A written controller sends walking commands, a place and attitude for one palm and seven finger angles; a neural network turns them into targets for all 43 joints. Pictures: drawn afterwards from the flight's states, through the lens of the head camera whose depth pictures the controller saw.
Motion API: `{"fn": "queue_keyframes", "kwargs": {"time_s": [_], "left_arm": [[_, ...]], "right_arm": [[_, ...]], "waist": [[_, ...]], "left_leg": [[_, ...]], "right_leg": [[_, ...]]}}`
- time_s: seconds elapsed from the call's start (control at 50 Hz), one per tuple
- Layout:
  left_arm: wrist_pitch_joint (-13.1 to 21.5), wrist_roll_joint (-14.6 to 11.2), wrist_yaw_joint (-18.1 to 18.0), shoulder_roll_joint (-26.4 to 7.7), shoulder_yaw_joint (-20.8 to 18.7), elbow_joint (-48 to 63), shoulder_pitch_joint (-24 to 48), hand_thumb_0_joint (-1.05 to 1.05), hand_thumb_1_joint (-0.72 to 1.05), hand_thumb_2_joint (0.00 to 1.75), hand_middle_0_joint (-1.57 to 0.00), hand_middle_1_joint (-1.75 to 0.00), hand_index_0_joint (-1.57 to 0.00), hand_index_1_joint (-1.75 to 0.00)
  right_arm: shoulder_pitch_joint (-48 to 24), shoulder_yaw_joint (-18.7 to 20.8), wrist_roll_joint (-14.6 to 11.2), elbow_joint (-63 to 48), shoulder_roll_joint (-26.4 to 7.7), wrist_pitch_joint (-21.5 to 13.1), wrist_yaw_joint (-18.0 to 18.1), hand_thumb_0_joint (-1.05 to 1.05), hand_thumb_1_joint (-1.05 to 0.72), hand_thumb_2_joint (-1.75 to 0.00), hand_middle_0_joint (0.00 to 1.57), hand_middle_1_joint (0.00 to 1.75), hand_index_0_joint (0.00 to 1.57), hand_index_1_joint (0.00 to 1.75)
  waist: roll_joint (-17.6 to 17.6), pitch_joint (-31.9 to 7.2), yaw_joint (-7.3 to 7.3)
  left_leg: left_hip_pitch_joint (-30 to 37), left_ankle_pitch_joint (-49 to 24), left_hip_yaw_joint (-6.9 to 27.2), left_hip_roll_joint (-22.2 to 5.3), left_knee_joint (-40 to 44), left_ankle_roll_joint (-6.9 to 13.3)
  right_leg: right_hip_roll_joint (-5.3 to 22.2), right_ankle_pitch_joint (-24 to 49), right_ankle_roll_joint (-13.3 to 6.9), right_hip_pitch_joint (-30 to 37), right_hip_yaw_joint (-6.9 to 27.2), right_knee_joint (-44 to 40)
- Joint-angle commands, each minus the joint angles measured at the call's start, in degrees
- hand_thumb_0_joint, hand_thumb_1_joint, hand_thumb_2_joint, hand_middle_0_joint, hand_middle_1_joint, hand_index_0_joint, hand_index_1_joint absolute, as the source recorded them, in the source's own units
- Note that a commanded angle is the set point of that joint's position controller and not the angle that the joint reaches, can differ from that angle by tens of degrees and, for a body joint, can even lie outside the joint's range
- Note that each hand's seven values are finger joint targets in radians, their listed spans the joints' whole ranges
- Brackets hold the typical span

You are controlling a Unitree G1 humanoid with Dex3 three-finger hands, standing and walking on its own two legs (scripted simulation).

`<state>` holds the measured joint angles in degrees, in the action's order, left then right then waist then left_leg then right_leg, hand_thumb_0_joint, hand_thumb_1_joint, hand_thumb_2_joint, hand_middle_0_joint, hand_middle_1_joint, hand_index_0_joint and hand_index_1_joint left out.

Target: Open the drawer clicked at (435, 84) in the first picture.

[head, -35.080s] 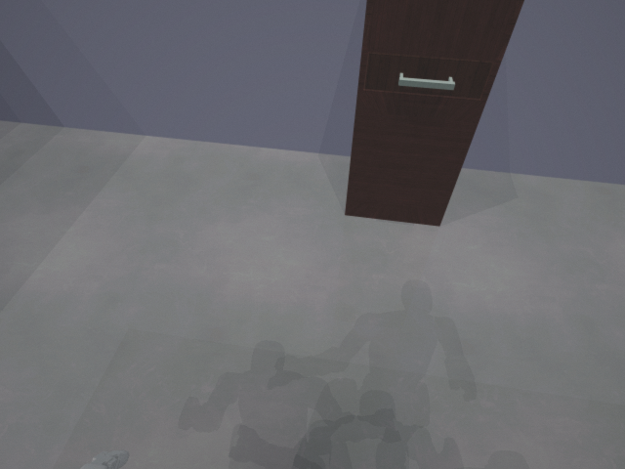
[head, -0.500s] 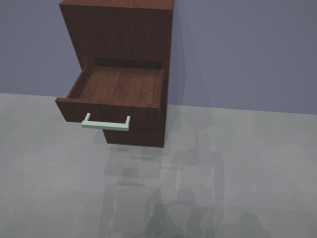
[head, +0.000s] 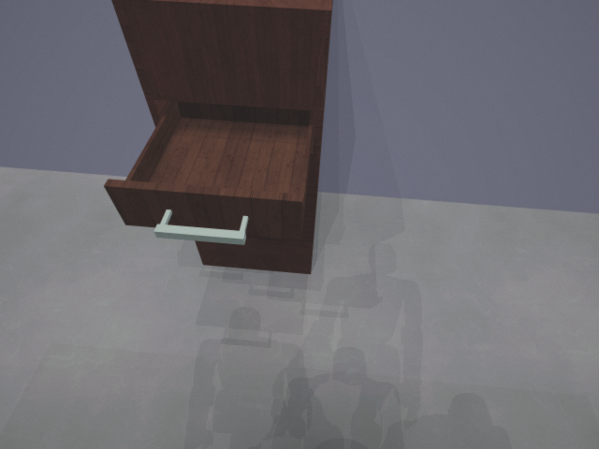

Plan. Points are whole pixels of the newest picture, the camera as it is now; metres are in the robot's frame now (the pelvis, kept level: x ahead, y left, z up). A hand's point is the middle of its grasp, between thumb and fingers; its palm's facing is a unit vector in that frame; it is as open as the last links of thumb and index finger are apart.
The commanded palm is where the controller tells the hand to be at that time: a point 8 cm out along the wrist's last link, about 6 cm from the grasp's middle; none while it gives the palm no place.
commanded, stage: look to check the result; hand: left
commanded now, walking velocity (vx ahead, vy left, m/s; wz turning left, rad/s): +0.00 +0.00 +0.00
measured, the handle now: (203, 226) +0.52 +0.22 -0.09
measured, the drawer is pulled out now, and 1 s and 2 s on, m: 0.30 0.30 0.30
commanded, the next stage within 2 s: stand and wait in 0.34 s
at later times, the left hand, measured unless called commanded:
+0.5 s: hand out of the picture +0.00 +0.16 -0.18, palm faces +0.03 -0.98 -0.17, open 7.3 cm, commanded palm none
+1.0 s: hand out of the picture +0.00 +0.15 -0.18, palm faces +0.04 -0.98 -0.18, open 7.3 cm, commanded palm none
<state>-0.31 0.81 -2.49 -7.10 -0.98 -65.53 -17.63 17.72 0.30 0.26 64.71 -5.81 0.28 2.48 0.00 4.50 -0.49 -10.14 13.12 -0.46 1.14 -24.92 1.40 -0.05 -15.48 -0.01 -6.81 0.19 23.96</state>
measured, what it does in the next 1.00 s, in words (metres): stands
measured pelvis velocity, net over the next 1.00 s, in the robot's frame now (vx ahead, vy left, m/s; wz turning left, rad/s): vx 0.02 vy -0.01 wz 0.00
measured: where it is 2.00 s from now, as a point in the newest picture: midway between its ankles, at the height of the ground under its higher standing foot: outside the picture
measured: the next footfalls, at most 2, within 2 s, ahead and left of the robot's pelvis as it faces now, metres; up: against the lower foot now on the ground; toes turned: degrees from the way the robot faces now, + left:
right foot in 1.80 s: +0.08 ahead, -0.15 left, +0.00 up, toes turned +15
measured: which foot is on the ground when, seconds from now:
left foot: down 0.00-1.00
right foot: down 0.00-1.00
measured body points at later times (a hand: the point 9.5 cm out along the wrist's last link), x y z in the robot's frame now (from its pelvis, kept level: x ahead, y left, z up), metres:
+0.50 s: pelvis +0.01 +0.00 +0.00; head +0.04 +0.00 +0.45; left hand +0.00 +0.21 -0.16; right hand -0.01 -0.21 -0.16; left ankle +0.00 +0.10 -0.74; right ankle -0.03 -0.12 -0.74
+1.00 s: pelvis +0.02 -0.01 +0.00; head +0.05 -0.01 +0.45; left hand +0.00 +0.20 -0.16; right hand +0.00 -0.22 -0.16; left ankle +0.00 +0.10 -0.74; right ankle -0.03 -0.12 -0.74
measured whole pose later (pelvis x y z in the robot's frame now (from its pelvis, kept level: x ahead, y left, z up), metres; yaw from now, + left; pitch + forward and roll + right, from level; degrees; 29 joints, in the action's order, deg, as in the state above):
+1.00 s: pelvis +0.02 -0.01 +0.00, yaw +0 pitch -1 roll +0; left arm -0.1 0.7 -2.6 -6.6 -1.1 -65.4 -16.6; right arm 16.3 0.2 0.2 65.0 -6.5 0.0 2.8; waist 0.0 4.6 -0.4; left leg -8.3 14.2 -0.2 0.9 -23.8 0.7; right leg -0.3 -16.9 -0.6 -5.1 -0.1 23.3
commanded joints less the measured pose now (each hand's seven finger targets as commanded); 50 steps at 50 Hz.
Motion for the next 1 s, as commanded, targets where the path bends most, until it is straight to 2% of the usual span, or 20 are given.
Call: {"fn": "queue_keyframes", "kwargs": {"time_s": [0.0, 0.12, 0.2, 0.34, 0.4, 0.42, 0.56, 0.68, 0.74, 0.84, 0.98], "left_arm": [[0.78, -0.22, -0.09, -4.66, -0.65, 0.9, -5.43, 0.0, 0.9, 0.9, -0.2, -0.3, -0.2, -0.3], [0.79, -0.19, -0.17, -4.72, -0.67, 0.73, -5.04, 0.0, 0.9, 0.9, -0.2, -0.3, -0.2, -0.3], [0.84, -0.13, -0.14, -4.79, -0.69, 0.83, -5.23, 0.0, 0.9, 0.9, -0.2, -0.3, -0.2, -0.3], [0.77, -0.25, -0.12, -4.93, -0.78, 0.92, -4.56, 0.0, 0.9, 0.9, -0.2, -0.3, -0.2, -0.3], [0.89, -0.2, -0.1, -4.92, -0.74, 1.0, -4.87, 0.0, 0.9, 0.9, -0.2, -0.3, -0.2, -0.3], [0.82, -0.22, -0.11, -4.73, -0.75, 0.99, -4.5, 0.0, 0.9, 0.9, -0.2, -0.3, -0.2, -0.3], [0.91, -0.34, -0.15, -5.02, -0.89, 1.07, -4.35, 0.0, 0.9, 0.9, -0.2, -0.3, -0.2, -0.3], [0.8, -0.36, -0.14, -4.78, -0.82, 0.85, -4.49, 0.0, 0.9, 0.9, -0.2, -0.3, -0.2, -0.3], [0.88, -0.31, -0.14, -5.09, -0.92, 1.03, -4.43, 0.0, 0.9, 0.9, -0.2, -0.3, -0.2, -0.3], [0.91, -0.36, -0.2, -5.04, -0.87, 0.94, -4.51, 0.0, 0.9, 0.9, -0.2, -0.3, -0.2, -0.3], [0.96, -0.37, -0.19, -5.02, -0.88, 0.83, -4.6, 0.0, 0.9, 0.9, -0.2, -0.3, -0.2, -0.3]], "right_arm": [[5.08, 0.86, 0.16, -0.9, -5.39, -0.78, 0.43, 0.0, -0.9, -0.9, 0.2, 0.3, 0.2, 0.3], [5.06, 0.8, 0.25, -0.75, -5.23, -0.87, 0.44, 0.0, -0.9, -0.9, 0.2, 0.3, 0.2, 0.3], [4.46, 0.86, 0.12, -0.83, -5.54, -0.78, 0.39, 0.0, -0.9, -0.9, 0.2, 0.3, 0.2, 0.3], [4.5, 0.71, 0.3, -0.62, -5.46, -0.94, 0.48, 0.0, -0.9, -0.9, 0.2, 0.3, 0.2, 0.3], [4.24, 0.75, 0.12, -0.83, -5.72, -0.86, 0.45, 0.0, -0.9, -0.9, 0.2, 0.3, 0.2, 0.3], [4.41, 0.76, 0.29, -0.77, -5.55, -0.88, 0.47, 0.0, -0.9, -0.9, 0.2, 0.3, 0.2, 0.3], [4.63, 0.69, 0.26, -0.54, -5.67, -1.06, 0.58, 0.0, -0.9, -0.9, 0.2, 0.3, 0.2, 0.3], [4.36, 0.65, 0.29, -0.33, -5.56, -0.9, 0.61, 0.0, -0.9, -0.9, 0.2, 0.3, 0.2, 0.3], [4.58, 0.7, 0.24, -0.31, -5.38, -0.9, 0.55, 0.0, -0.9, -0.9, 0.2, 0.3, 0.2, 0.3], [4.45, 0.69, 0.28, -0.26, -5.47, -0.93, 0.63, 0.0, -0.9, -0.9, 0.2, 0.3, 0.2, 0.3], [4.15, 0.66, 0.22, -0.26, -5.48, -0.93, 0.69, 0.0, -0.9, -0.9, 0.2, 0.3, 0.2, 0.3]], "waist": [[-0.88, 0.67, 0.22], [0.09, 0.95, 0.08], [0.36, 1.29, 0.2], [-1.15, 0.88, 0.19], [0.35, 1.24, 0.29], [-0.32, 1.85, 0.12], [0.15, -0.39, 0.17], [-0.33, 1.44, 0.3], [0.46, 0.74, 0.21], [-0.41, 0.01, 0.25], [0.08, 0.58, 0.28]], "left_leg": [[2.1, -9.1, 4.81, -5.86, 4.37, 1.44], [2.18, -10.82, 4.69, -5.96, 4.39, 1.49], [2.17, -9.3, 4.68, -5.81, 4.55, 1.35], [2.26, -10.96, 4.6, -5.79, 4.62, 1.33], [2.37, -10.4, 4.48, -5.83, 4.47, 1.26], [1.97, -10.65, 4.48, -5.79, 4.61, 1.3], [3.04, -13.75, 4.39, -5.82, 4.02, 1.31], [2.45, -12.11, 4.4, -5.73, 4.4, 1.19], [2.72, -12.62, 4.48, -5.77, 4.21, 1.25], [3.48, -14.14, 4.26, -5.73, 3.8, 1.2], [3.51, -14.28, 4.1, -5.79, 3.85, 1.12]], "right_leg": [[4.21, 7.3, -2.18, -4.43, 3.04, -4.59], [4.43, 8.95, -2.05, -3.74, 2.83, -4.47], [4.25, 7.81, -1.98, -4.24, 3.06, -4.86], [4.43, 9.03, -2.01, -3.09, 2.97, -4.65], [4.32, 8.95, -2.01, -3.64, 2.98, -4.85], [4.46, 9.15, -2.05, -3.53, 2.96, -4.81], [4.61, 11.87, -2.06, -1.76, 2.79, -4.33], [4.57, 10.18, -2.03, -2.64, 2.69, -4.77], [4.63, 10.75, -2.07, -2.12, 2.65, -4.78], [4.68, 12.52, -2.13, -1.71, 2.7, -4.46], [4.7, 13.36, -2.16, -1.9, 2.91, -4.54]]}}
